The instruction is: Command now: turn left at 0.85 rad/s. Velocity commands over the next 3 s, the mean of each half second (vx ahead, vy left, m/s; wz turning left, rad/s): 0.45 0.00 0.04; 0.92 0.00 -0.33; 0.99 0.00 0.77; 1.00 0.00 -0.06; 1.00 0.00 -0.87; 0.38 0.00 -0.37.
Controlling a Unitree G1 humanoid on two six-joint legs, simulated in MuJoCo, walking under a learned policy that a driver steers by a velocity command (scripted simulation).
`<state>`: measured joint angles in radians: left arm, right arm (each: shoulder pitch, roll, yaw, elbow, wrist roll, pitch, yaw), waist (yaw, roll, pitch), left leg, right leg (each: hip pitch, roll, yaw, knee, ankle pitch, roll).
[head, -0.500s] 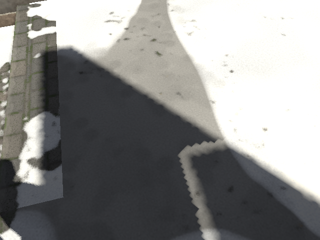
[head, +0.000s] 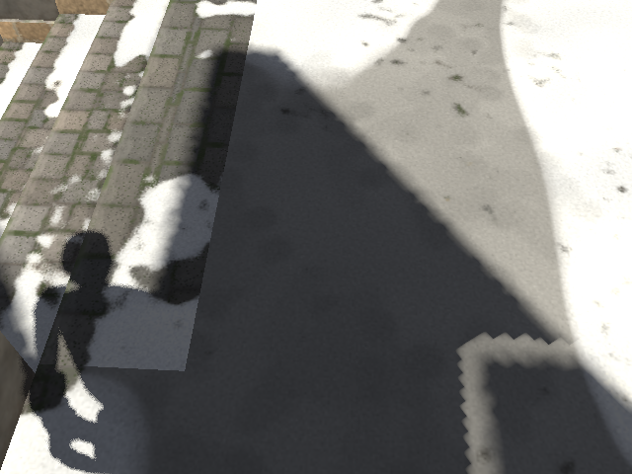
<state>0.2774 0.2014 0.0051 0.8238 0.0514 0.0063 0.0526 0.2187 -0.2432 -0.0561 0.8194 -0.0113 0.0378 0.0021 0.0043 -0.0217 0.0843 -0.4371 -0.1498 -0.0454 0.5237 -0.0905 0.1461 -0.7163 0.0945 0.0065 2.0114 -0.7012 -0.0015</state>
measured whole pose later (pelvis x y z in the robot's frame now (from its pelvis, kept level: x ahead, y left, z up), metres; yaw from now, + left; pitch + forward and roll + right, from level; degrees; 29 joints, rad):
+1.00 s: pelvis +0.39 -0.19 -0.01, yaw -10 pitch +3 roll +2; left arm 0.58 0.25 0.05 0.92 0.04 -0.08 0.03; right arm -0.04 -0.23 -0.01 0.68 -0.01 -0.03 0.04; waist 0.06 -0.01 0.03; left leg -0.56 -0.10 0.14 0.57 -0.13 0.15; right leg 0.23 0.08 0.09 0.33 -0.46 -0.10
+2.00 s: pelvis +1.28 -0.10 +0.02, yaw +10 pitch +2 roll +0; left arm 0.31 0.30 0.06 0.83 0.01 -0.04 -0.04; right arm 0.31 -0.26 -0.02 0.77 -0.04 -0.08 0.01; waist 0.01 -0.04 0.00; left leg -0.22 0.02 0.12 0.52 -0.32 0.02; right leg -0.54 -0.07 0.02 1.29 -0.25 -0.09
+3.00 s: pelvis +2.00 -0.10 +0.02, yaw -25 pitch +0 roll +1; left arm 0.02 0.27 0.00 0.86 0.03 -0.01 0.02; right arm 0.33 -0.18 0.01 0.95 0.00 -0.08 -0.02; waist -0.08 -0.05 0.09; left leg -0.33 -0.05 0.07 0.35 -0.02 0.06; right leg -0.41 0.00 0.09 0.77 -0.35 0.04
